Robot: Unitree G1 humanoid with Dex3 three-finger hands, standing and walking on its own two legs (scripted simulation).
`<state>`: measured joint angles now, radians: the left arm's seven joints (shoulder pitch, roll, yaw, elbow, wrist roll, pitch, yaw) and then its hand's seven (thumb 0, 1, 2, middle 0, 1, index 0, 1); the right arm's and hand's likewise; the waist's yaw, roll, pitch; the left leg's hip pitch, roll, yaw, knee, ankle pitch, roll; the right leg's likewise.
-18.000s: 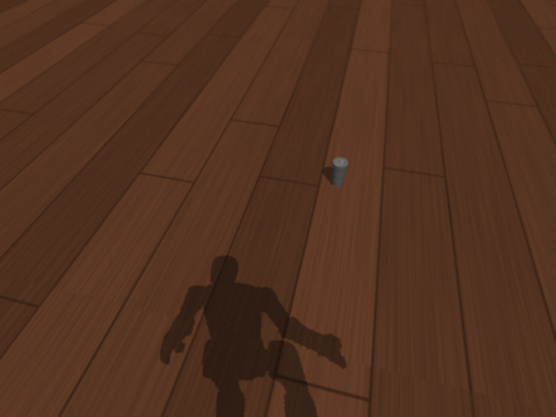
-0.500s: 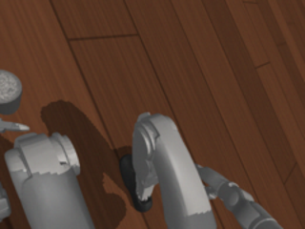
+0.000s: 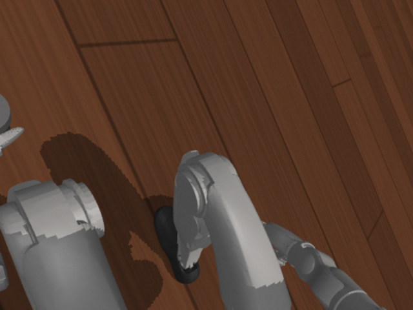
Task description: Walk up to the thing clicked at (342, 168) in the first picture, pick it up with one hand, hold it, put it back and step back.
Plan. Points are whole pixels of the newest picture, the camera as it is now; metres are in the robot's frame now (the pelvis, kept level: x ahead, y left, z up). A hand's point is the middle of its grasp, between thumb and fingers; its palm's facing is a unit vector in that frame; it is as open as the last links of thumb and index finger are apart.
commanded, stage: close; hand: left
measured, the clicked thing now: out of the picture +0.45 +0.26 -0.21
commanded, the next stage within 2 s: settle in 0.30 s
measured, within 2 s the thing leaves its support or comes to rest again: leaves its support in 0.76 s
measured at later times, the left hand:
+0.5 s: hand out of the picture +0.43 +0.26 -0.17, palm faces +0.24 -0.97 -0.01, open 10.2 cm
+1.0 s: hand out of the picture +0.42 +0.28 -0.10, palm faces +0.25 -0.97 -0.05, open 10.2 cm
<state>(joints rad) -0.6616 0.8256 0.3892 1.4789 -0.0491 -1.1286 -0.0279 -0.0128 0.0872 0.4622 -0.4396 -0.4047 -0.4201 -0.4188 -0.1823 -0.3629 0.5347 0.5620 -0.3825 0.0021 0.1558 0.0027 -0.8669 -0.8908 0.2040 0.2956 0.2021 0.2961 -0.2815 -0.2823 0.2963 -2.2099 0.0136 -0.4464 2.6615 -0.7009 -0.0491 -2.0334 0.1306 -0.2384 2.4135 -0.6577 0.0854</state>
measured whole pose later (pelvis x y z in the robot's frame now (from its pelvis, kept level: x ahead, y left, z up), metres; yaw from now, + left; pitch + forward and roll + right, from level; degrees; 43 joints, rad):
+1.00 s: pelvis +0.01 +0.00 +0.02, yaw +2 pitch +18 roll -17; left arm -0.58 0.69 0.31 1.06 -0.06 -0.88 -0.01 0.03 -0.31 0.94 -0.80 -0.91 -0.70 -0.95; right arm -0.09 -0.32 0.38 0.61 -0.29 0.05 0.17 0.00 -0.89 -0.90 0.20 0.30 0.20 0.30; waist -0.20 -0.18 0.18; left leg -2.23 0.02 -0.37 2.58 -0.69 -0.04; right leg -2.05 0.09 -0.20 2.37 -0.68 0.06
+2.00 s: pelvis +0.02 -0.02 +0.08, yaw +10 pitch +32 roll -6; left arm -0.52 0.41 0.33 0.75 -0.13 -0.56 -0.19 0.02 -0.33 0.96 -0.82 -0.89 -0.72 -0.93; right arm 0.05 -0.28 0.07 0.64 -0.08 0.06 0.06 0.01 -0.90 -0.90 0.20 0.30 0.20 0.30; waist -0.13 -0.02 -0.08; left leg -2.19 0.05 -0.17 2.31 -0.68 -0.05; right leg -2.10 0.03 -0.06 2.26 -0.72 0.03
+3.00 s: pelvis +0.03 -0.02 +0.18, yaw +14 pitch +33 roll -4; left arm -0.35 0.32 0.26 0.48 -0.18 -0.40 -0.21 0.02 -0.32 0.95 -0.81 -0.90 -0.71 -0.93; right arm 0.10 -0.26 0.00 0.60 0.01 0.00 0.00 0.01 -0.91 -0.90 0.20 0.30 0.20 0.30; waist -0.07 0.02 -0.19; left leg -1.89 0.06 -0.09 1.97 -0.66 -0.03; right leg -1.82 0.01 -0.02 1.95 -0.70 0.02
